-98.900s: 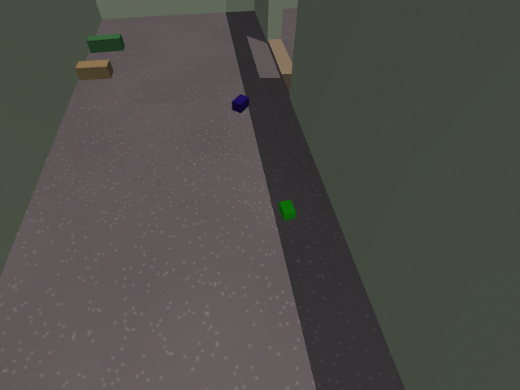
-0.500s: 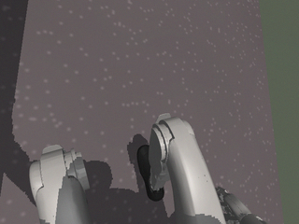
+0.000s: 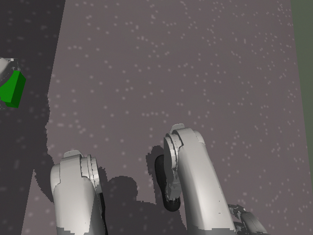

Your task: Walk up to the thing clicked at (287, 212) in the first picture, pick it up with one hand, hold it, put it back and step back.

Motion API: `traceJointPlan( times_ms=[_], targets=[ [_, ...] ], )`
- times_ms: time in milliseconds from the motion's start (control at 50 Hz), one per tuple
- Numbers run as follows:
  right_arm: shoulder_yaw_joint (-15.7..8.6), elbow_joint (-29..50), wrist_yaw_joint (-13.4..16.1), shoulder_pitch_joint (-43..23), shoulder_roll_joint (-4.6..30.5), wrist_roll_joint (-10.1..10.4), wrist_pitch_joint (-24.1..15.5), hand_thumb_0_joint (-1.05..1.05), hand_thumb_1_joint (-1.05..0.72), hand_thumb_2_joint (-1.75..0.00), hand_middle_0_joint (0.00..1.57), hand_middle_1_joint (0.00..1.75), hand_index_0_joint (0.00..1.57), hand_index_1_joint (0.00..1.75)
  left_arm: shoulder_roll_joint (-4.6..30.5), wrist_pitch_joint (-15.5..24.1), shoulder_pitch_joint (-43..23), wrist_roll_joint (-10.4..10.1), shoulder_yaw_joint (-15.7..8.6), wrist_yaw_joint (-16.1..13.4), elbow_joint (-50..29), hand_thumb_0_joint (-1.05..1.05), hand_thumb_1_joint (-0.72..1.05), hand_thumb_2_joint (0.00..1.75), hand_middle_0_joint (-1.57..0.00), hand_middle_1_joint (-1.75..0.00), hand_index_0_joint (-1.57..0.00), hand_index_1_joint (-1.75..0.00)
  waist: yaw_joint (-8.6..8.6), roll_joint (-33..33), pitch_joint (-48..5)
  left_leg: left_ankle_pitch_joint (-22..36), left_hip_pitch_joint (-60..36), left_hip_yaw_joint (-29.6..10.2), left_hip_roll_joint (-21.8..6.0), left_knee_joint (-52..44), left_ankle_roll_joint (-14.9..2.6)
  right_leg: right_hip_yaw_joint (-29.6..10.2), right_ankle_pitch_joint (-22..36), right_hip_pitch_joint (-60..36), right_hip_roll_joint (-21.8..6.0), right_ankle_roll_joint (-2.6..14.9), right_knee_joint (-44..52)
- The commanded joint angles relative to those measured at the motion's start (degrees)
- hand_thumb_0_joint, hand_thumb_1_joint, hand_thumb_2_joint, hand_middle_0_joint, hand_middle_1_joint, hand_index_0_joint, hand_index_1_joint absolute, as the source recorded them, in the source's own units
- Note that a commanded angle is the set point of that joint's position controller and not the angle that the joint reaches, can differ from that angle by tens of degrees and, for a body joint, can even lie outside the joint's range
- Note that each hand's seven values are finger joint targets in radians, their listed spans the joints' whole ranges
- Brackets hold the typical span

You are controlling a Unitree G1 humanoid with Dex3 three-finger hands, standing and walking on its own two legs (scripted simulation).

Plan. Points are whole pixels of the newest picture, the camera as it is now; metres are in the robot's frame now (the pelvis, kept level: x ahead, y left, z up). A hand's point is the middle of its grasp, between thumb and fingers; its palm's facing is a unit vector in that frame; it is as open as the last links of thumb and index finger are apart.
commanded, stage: lift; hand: left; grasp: from above
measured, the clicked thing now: (5, 87) +0.49 +0.29 -0.18
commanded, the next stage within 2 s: hold in 1.44 s
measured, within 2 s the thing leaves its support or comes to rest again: neither
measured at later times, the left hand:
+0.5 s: hand out of the picture +0.41 +0.29 +0.02, palm faces -0.48 -0.04 -0.88, open 10.5 cm
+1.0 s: hand out of the picture +0.34 +0.24 +0.22, palm faces -0.47 -0.08 -0.88, open 10.6 cm
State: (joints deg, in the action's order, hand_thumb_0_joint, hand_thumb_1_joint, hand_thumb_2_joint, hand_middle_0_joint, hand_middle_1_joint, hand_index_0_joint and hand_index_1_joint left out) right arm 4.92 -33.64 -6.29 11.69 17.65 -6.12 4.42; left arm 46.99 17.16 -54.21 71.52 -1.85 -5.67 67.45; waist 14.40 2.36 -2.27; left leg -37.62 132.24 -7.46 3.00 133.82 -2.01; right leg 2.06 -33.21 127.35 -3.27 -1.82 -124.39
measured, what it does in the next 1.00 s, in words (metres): rises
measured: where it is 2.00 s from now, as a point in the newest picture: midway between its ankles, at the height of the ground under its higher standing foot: (134, 208)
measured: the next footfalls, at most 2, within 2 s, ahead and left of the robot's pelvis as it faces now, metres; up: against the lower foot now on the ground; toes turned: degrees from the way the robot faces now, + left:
none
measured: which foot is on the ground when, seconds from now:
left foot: down 0.00-1.00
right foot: down 0.00-1.00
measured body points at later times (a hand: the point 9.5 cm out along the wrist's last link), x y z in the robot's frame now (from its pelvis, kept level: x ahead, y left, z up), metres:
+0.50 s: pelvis +0.01 -0.01 +0.11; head +0.20 +0.04 +0.52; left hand +0.43 +0.29 +0.07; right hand +0.15 -0.27 +0.00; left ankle +0.08 +0.11 -0.32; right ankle +0.13 -0.16 -0.32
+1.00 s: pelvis +0.03 -0.02 +0.28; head +0.12 -0.01 +0.73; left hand +0.36 +0.25 +0.27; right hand +0.16 -0.28 +0.16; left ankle +0.08 +0.11 -0.32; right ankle +0.13 -0.16 -0.32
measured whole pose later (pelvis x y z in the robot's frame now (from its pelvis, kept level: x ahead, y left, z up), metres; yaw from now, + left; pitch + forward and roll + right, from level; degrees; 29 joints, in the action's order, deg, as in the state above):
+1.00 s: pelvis +0.03 -0.02 +0.28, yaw +6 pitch +19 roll -2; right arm -1.5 -39.6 2.9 11.7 14.3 1.0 2.6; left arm 30.4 15.0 -18.3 58.1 5.3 -1.8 41.9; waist 4.5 2.4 -9.1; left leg -31.0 65.8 -2.5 -1.8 77.9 0.7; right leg 0.5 -26.1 66.6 -1.6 -2.0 -73.9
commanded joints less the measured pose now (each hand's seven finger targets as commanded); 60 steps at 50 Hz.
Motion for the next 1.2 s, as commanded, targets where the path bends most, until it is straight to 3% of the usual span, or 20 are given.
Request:
traceJointPlan(
  times_ms=[0,100,200,300,320,380,440,480,560,600,620,660,740,800,900,960,1040,1100,1140,1180],
  targets=[
    [-7.8,1.3,1.6,10.6,15.5,1.3,1.0,0.0,-0.91,-0.9,0.2,0.3,0.2,0.3,15.4,0.6,-16.6,-5.5,-4.5,1.9,-18.0,0.0,0.65,0.62,-0.9,-0.69,-0.96,-0.63,-1.14,20.2,-45.8,10.2,-39.4,2.0,0.3,-20.9,1.18,4.2,7.2,-19.1,1.7,4.97,11.6],
    [-9.0,0.5,2.6,10.3,14.3,2.3,1.4,0.0,-0.91,-0.9,0.2,0.3,0.2,0.3,15.0,3.4,-12.9,-8.0,-5.8,4.6,-21.0,0.0,0.66,0.69,-0.93,-0.71,-0.98,-0.66,-1.72,17.2,-44.4,11.4,-41.6,0.9,0.3,-22.7,1.38,3.2,7.5,-19.7,1.5,5.09,13.7],
    [-10.0,0.5,2.9,9.6,13.1,2.9,1.3,0.0,-0.9,-0.9,0.2,0.3,0.2,0.3,9.6,5.1,-7.6,-10.5,-3.9,5.5,-24.5,0.0,0.66,0.76,-0.9,-0.81,-0.96,-0.75,-2.82,16.8,-44.7,9.3,-45.6,-0.4,-0.8,-28.9,1.55,3.0,7.1,-22.6,1.6,4.24,16.4],
    [-10.5,1.3,3.4,8.0,11.9,4.1,1.4,0.0,-0.9,-0.9,0.2,0.3,0.2,0.3,9.0,3.8,-0.8,-11.8,-4.1,4.9,-27.6,0.0,0.65,0.76,-0.88,-0.82,-0.94,-0.76,-4.84,14.4,-45.1,7.0,-49.5,-0.1,-1.5,-34.6,1.03,2.8,7.4,-29.8,2.1,3.56,20.4],
    [-10.7,1.3,3.6,7.7,11.7,4.2,1.3,0.0,-0.89,-0.9,0.2,0.3,0.2,0.3,8.3,3.7,-3.2,-12.4,-3.4,4.7,-31.7,0.0,0.65,0.76,-0.88,-0.82,-0.94,-0.76,-4.42,15.0,-46.2,7.3,-50.4,0.2,-1.7,-35.5,0.96,2.7,8.0,-31.0,2.2,3.49,21.3],
    [-10.9,1.2,4.5,6.8,11.1,4.9,1.1,0.0,-0.89,-0.9,0.2,0.3,0.2,0.3,8.2,2.5,-0.6,-13.2,-3.8,4.1,-32.1,0.0,0.63,0.72,-0.87,-0.77,-0.93,-0.71,-4.79,12.4,-44.5,7.0,-53.2,0.9,-1.9,-38.1,0.7,2.6,7.9,-34.6,2.4,3.22,25.0],
    [-11.0,1.3,5.2,5.8,10.4,5.4,0.9,0.0,-0.89,-0.9,0.2,0.3,0.2,0.3,8.7,1.5,2.3,-13.0,-4.6,3.5,-34.2,0.0,0.61,0.7,-0.85,-0.77,-0.91,-0.71,-6.08,10.9,-43.6,7.4,-54.5,1.8,-1.7,-41.0,0.58,1.9,8.3,-39.5,2.3,3.06,28.3],
    [-11.0,1.5,5.6,5.3,9.7,5.5,0.9,0.0,-0.89,-0.9,0.2,0.3,0.2,0.3,7.0,0.8,3.1,-13.0,-3.5,3.6,-35.7,0.0,0.6,0.71,-0.86,-0.76,-0.9,-0.7,-6.35,10.6,-44.9,9.9,-58.5,2.3,-2.0,-42.8,0.57,1.8,9.6,-42.5,2.6,2.94,30.7],
    [-10.7,1.5,6.5,4.1,8.7,6.2,0.7,0.0,-0.9,-0.9,0.2,0.3,0.2,0.3,5.1,-1.6,8.1,-14.0,-3.1,3.0,-36.3,0.0,0.57,0.72,-0.84,-0.75,-0.89,-0.7,-7.43,8.8,-42.0,9.4,-62.2,3.1,-2.3,-48.5,0.64,1.4,9.3,-50.0,2.8,2.64,37.1],
    [-10.5,1.2,7.0,3.0,7.9,6.5,0.4,0.0,-0.89,-0.9,0.2,0.3,0.2,0.3,1.8,-2.7,12.1,-14.8,-1.0,3.6,-36.7,0.0,0.59,0.72,-0.86,-0.75,-0.9,-0.7,-7.69,8.1,-38.7,8.0,-63.5,3.0,-2.5,-51.9,0.87,1.4,8.3,-52.5,2.9,2.52,39.9],
    [-10.6,1.2,7.2,2.9,7.8,6.7,0.3,0.0,-0.89,-0.9,0.2,0.3,0.2,0.3,2.3,-3.0,12.7,-14.9,-1.1,3.8,-38.2,0.0,0.6,0.72,-0.86,-0.74,-0.91,-0.69,-8.22,7.2,-38.9,7.5,-65.3,3.3,-2.6,-53.2,0.75,1.3,7.9,-54.8,3.1,2.52,41.8],
    [-10.3,1.0,7.8,1.8,7.0,7.0,-0.1,0.0,-0.89,-0.9,0.2,0.3,0.2,0.3,1.1,-3.6,17.1,-15.5,-0.3,4.5,-37.7,0.0,0.61,0.7,-0.88,-0.72,-0.92,-0.67,-8.67,4.9,-35.4,7.0,-65.7,3.8,-2.6,-55.4,0.74,0.8,7.2,-58.2,3.2,2.47,45.1],
    [-9.7,0.8,8.8,0.5,6.0,7.4,-1.4,0.0,-0.9,-0.9,0.2,0.3,0.2,0.3,-1.4,-4.1,18.8,-16.7,1.5,5.0,-38.1,0.0,0.62,0.69,-0.91,-0.67,-0.94,-0.63,-8.6,2.2,-28.7,3.3,-66.6,4.2,-2.8,-60.7,0.33,-0.2,4.0,-63.6,3.5,2.3,51.6],
    [-9.4,0.5,9.5,0.4,5.5,7.4,-2.5,0.0,-0.9,-0.9,0.2,0.3,0.2,0.3,-1.7,-3.3,17.6,-16.8,1.6,4.2,-37.9,0.0,0.57,0.62,-0.88,-0.63,-0.92,-0.59,-7.96,1.2,-27.3,3.2,-69.5,4.5,-2.8,-63.6,0.28,-1.3,3.3,-67.7,3.6,2.24,56.2],
    [-9.2,-0.3,9.8,0.5,4.9,7.2,-3.5,0.0,-0.91,-0.9,0.2,0.3,0.2,0.3,-1.3,-1.9,19.0,-15.0,0.3,1.7,-35.6,0.0,0.58,0.61,-0.89,-0.64,-0.92,-0.6,-9.51,2.3,-26.1,4.4,-75.3,4.7,-2.5,-69.3,0.48,-2.3,3.1,-73.8,4.0,2.33,62.1],
    [-9.4,-0.7,9.8,0.1,4.7,7.3,-4.0,0.0,-0.91,-0.9,0.2,0.3,0.2,0.3,-3.2,-1.8,19.3,-13.6,1.8,0.1,-34.3,0.0,0.6,0.63,-0.91,-0.63,-0.94,-0.6,-9.62,2.4,-24.1,4.3,-77.6,5.4,-2.3,-72.3,0.63,-3.0,2.0,-76.7,4.2,2.3,65.8],
    [-10.0,-1.6,9.7,0.9,4.8,7.5,-4.2,0.0,-0.91,-0.9,0.2,0.3,0.2,0.3,-4.5,-2.6,21.2,-12.2,2.4,-1.2,-33.2,0.0,0.58,0.64,-0.88,-0.67,-0.92,-0.63,-10.67,1.8,-23.7,9.5,-83.4,6.2,-2.2,-74.9,1.06,-2.7,6.2,-80.2,4.5,2.35,69.2],
    [-10.1,-2.0,9.6,1.5,4.8,7.8,-4.5,0.0,-0.91,-0.9,0.2,0.3,0.2,0.3,-6.6,-3.7,20.4,-12.0,4.9,-1.6,-33.3,0.0,0.59,0.66,-0.9,-0.68,-0.93,-0.65,-10.42,1.8,-22.9,12.3,-87.3,5.8,-2.6,-78.0,1.33,-1.8,10.0,-82.2,4.7,2.13,70.9],
    [-10.4,-2.0,9.6,1.7,5.1,7.9,-4.4,0.0,-0.91,-0.9,0.2,0.3,0.2,0.3,-4.2,-4.5,20.9,-12.2,2.9,-1.9,-32.2,0.0,0.59,0.66,-0.9,-0.67,-0.93,-0.64,-11.39,0.8,-22.5,14.3,-89.4,6.2,-2.5,-79.7,1.34,-1.7,11.8,-85.1,4.7,2.01,72.7],
    [-10.4,-2.0,9.5,1.8,4.9,8.0,-4.4,0.0,-0.91,-0.9,0.2,0.3,0.2,0.3,-5.7,-5.2,18.7,-12.5,4.4,-1.8,-33.3,0.0,0.57,0.65,-0.88,-0.68,-0.91,-0.64,-10.98,1.5,-22.7,16.4,-92.5,6.4,-2.6,-81.3,1.52,-1.8,14.0,-86.6,4.7,2.11,73.7]
  ],
)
